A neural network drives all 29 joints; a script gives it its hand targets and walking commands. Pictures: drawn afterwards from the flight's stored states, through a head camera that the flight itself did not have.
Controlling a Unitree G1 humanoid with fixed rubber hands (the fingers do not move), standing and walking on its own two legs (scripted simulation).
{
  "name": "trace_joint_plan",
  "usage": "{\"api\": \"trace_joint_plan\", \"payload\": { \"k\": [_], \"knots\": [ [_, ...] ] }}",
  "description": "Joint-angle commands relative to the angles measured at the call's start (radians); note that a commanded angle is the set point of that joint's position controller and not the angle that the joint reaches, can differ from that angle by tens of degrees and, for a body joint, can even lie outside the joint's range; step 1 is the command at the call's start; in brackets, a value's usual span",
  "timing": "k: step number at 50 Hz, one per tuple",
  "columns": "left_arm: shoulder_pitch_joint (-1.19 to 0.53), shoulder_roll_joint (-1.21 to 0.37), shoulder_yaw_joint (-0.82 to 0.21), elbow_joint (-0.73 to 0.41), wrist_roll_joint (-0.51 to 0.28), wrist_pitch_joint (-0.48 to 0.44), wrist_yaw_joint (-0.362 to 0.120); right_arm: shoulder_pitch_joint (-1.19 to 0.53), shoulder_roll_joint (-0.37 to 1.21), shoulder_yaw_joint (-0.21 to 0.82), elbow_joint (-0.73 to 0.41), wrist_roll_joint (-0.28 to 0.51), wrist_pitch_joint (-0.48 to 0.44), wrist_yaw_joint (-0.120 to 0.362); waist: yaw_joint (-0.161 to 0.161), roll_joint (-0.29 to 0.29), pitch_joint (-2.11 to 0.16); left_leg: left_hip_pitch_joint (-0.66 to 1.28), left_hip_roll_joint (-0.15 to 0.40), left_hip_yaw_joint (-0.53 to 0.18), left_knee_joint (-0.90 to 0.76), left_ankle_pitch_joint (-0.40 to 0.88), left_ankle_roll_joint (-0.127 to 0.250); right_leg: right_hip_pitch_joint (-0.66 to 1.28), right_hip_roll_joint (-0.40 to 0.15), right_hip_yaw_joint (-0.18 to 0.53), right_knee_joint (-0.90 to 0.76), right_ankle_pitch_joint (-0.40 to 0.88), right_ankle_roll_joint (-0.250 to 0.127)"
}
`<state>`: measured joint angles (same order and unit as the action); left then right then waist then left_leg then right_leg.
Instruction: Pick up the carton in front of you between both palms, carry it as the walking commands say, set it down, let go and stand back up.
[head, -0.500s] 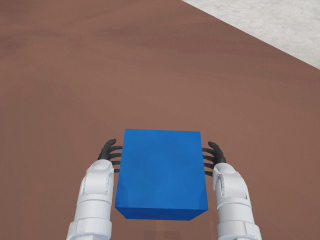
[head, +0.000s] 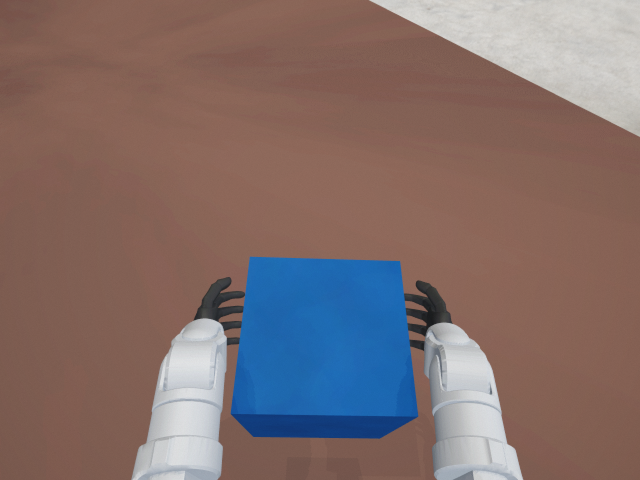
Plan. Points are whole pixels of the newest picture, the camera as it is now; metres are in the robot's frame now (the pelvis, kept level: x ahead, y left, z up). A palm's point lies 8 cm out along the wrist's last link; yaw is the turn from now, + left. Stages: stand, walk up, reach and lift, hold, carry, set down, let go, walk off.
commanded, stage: set down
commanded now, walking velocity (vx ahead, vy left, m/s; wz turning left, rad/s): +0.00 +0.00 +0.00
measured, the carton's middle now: (320, 356) +0.32 +0.00 -0.06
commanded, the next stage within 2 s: none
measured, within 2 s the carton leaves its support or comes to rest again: neither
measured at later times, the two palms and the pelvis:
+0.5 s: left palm (217, 368) +0.34 +0.17 -0.13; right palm (393, 366) +0.34 -0.13 -0.12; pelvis -0.03 -0.02 -0.05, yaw +1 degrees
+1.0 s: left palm (221, 380) +0.39 +0.19 -0.27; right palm (367, 381) +0.39 -0.11 -0.26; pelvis -0.06 +0.00 -0.19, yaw -1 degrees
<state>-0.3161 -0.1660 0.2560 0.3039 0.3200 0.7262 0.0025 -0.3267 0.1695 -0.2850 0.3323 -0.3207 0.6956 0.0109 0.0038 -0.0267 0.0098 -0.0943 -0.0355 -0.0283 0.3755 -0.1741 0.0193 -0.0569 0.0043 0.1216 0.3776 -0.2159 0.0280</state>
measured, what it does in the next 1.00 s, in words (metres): lowers itself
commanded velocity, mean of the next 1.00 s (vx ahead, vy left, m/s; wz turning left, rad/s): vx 0.00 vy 0.00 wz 0.00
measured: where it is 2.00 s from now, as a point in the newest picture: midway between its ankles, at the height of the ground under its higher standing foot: outside the picture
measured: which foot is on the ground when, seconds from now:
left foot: down 0.00-1.00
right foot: down 0.00-1.00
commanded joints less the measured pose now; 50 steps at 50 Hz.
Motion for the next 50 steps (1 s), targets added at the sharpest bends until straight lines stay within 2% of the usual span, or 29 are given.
{"api": "trace_joint_plan", "payload": {
  "k": [1, 7, 10, 14, 18, 23, 26, 29, 32, 35, 38, 43, 50],
  "knots": [
    [-0.529, -0.925, -0.494, 0.005, -0.258, -0.054, -0.265, -0.517, 0.946, 0.492, 0.015, 0.252, -0.037, 0.255, 0.010, 0.043, -0.226, 0.179, -0.035, -0.040, -0.035, 0.169, -0.027, -0.107, 0.102, -0.052, -0.057, 0.088, -0.041],
    [-0.685, -0.815, -0.298, 0.184, -0.138, -0.140, -0.285, -0.653, 0.962, 0.319, 0.197, 0.147, -0.104, 0.219, 0.028, -0.003, -0.142, 0.033, -0.052, -0.011, 0.028, 0.008, -0.001, -0.206, 0.091, -0.050, -0.010, -0.020, -0.024],
    [-0.721, -0.728, -0.174, 0.268, -0.057, -0.206, -0.283, -0.678, 0.919, 0.203, 0.274, 0.075, -0.162, 0.179, 0.036, -0.006, -0.136, -0.063, -0.058, -0.004, 0.087, 0.019, 0.006, -0.262, 0.095, -0.051, 0.035, -0.007, -0.011],
    [-0.677, -0.616, -0.064, 0.355, 0.025, -0.311, -0.273, -0.631, 0.817, 0.088, 0.316, -0.003, -0.273, 0.130, 0.034, 0.005, -0.194, -0.208, -0.070, 0.003, 0.174, 0.099, 0.004, -0.340, 0.111, -0.056, 0.119, 0.096, 0.007],
    [-0.674, -0.623, -0.108, 0.364, 0.011, -0.434, -0.281, -0.631, 0.833, 0.132, 0.291, 0.009, -0.405, 0.107, 0.025, 0.002, -0.347, -0.311, -0.081, 0.005, 0.274, 0.209, 0.001, -0.407, 0.125, -0.056, 0.218, 0.228, 0.017],
    [-0.787, -0.698, -0.277, 0.321, -0.061, -0.556, -0.299, -0.745, 0.935, 0.326, 0.246, 0.094, -0.538, 0.098, 0.046, 0.017, -0.686, -0.416, -0.090, 0.005, 0.431, 0.356, -0.014, -0.503, 0.140, -0.061, 0.387, 0.369, 0.027],
    [-0.847, -0.731, -0.375, 0.267, -0.106, -0.579, -0.301, -0.832, 0.952, 0.449, 0.181, 0.156, -0.566, 0.096, 0.064, 0.032, -0.938, -0.444, -0.091, 0.006, 0.528, 0.434, -0.023, -0.584, 0.148, -0.077, 0.492, 0.406, 0.043],
    [-0.877, -0.750, -0.430, 0.248, -0.135, -0.562, -0.299, -0.879, 0.937, 0.511, 0.144, 0.187, -0.554, 0.100, 0.068, 0.051, -1.073, -0.477, -0.088, 0.011, 0.603, 0.434, -0.033, -0.720, 0.159, -0.098, 0.560, 0.344, 0.046],
    [-0.889, -0.777, -0.424, 0.284, -0.134, -0.520, -0.305, -0.904, 0.927, 0.502, 0.152, 0.181, -0.515, 0.118, 0.060, 0.051, -1.057, -0.584, -0.090, 0.022, 0.650, 0.303, -0.039, -0.867, 0.169, -0.118, 0.610, 0.198, 0.037],
    [-0.912, -0.798, -0.382, 0.342, -0.117, -0.470, -0.313, -0.938, 0.919, 0.448, 0.189, 0.157, -0.465, 0.144, 0.050, 0.048, -0.986, -0.702, -0.090, 0.030, 0.680, 0.143, -0.040, -1.011, 0.174, -0.137, 0.652, 0.038, 0.027],
    [-0.952, -0.809, -0.345, 0.386, -0.105, -0.434, -0.314, -0.990, 0.911, 0.393, 0.228, 0.144, -0.430, 0.165, 0.044, 0.051, -0.957, -0.773, -0.091, 0.029, 0.713, 0.047, -0.042, -1.132, 0.179, -0.154, 0.701, -0.059, 0.020],
    [-1.032, -0.806, -0.328, 0.414, -0.114, -0.422, -0.293, -1.084, 0.897, 0.346, 0.273, 0.160, -0.419, 0.176, 0.046, 0.066, -1.004, -0.833, -0.094, 0.025, 0.797, 0.029, -0.050, -1.300, 0.190, -0.176, 0.805, -0.100, 0.019],
    [-1.133, -0.770, -0.343, 0.412, -0.151, -0.438, -0.256, -1.179, 0.869, 0.332, 0.304, 0.199, -0.432, 0.151, 0.054, 0.085, -1.116, -0.906, -0.100, 0.029, 0.934, 0.061, -0.060, -1.454, 0.204, -0.193, 0.951, -0.111, 0.026]
  ]
}}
